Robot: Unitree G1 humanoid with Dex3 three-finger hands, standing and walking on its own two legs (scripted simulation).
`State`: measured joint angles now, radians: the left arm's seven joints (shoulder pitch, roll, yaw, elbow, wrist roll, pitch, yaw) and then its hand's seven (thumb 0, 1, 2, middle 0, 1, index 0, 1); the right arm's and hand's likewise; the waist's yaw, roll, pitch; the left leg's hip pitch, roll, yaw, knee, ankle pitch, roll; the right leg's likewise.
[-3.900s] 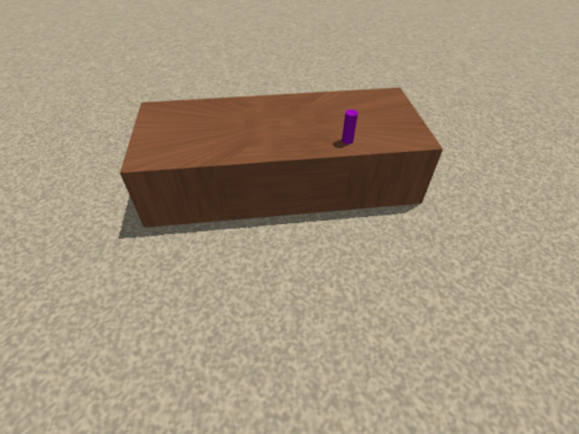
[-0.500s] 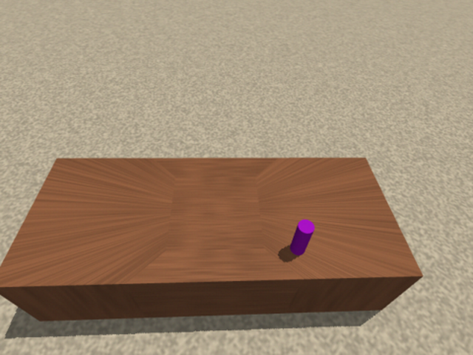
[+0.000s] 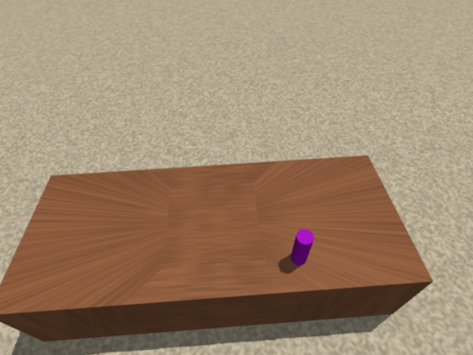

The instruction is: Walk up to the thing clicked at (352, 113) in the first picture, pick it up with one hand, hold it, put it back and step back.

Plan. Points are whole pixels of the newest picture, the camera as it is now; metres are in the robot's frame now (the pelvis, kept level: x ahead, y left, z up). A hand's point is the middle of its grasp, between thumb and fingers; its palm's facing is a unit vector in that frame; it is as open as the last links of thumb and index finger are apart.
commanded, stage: walk up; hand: right
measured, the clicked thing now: (301, 248) +0.50 -0.18 -0.36
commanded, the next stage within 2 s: stand in 1.04 s
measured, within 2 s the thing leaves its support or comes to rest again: neither
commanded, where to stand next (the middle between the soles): +0.07 +0.02 m, yaw +1 degrees
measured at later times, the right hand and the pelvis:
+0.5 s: hand out of the picture +0.11 -0.26 -0.13, palm faces -0.03 +0.93 -0.35, open 7.4 cm; pelvis +0.02 +0.00 +0.02, yaw +1 degrees
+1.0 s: hand out of the picture +0.11 -0.25 -0.14, palm faces -0.03 +0.94 -0.33, open 7.4 cm; pelvis +0.03 +0.00 +0.02, yaw +1 degrees
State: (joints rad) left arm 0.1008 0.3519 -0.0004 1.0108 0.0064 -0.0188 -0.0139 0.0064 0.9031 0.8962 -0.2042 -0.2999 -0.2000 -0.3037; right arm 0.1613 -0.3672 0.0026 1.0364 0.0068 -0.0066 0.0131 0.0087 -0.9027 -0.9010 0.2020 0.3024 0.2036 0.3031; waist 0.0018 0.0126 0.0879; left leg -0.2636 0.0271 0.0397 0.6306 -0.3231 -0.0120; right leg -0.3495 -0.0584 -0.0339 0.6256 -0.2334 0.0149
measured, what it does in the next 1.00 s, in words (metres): stands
